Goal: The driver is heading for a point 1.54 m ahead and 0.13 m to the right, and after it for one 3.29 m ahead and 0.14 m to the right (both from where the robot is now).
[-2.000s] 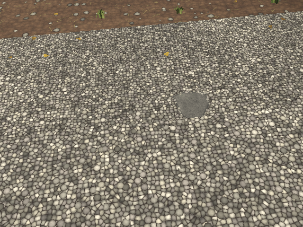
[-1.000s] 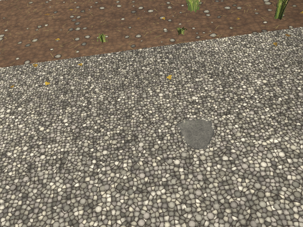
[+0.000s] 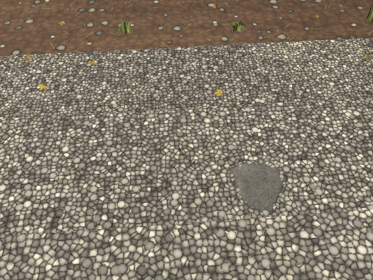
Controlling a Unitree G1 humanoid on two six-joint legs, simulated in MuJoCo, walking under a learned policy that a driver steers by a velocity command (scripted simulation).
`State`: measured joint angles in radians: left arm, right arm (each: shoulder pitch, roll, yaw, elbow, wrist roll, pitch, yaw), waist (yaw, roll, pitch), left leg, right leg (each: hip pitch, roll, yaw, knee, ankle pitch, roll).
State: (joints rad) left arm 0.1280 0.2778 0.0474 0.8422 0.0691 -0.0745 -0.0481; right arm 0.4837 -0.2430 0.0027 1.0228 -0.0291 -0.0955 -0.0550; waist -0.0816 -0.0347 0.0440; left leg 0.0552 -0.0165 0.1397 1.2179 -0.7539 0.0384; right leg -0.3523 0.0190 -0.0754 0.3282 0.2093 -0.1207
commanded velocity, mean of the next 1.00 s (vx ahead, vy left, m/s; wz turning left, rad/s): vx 0.50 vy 0.00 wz -0.27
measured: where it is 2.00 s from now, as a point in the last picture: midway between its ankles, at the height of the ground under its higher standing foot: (212, 169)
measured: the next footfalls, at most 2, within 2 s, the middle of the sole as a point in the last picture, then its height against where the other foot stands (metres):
left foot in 0.38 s outside the picture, level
right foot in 0.88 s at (236, 253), level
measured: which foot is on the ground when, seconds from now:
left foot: up 0.00-0.36, down 0.38-0.88, up 0.90-1.00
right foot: down 0.00-0.38, up 0.40-0.86, down 0.88-1.00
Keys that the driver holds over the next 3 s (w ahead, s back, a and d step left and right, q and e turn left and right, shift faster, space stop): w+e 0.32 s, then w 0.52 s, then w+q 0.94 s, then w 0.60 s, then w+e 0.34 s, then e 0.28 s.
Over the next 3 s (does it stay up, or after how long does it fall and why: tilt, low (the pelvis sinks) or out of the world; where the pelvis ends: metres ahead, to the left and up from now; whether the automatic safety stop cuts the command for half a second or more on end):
stays up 1.42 -0.05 -0.23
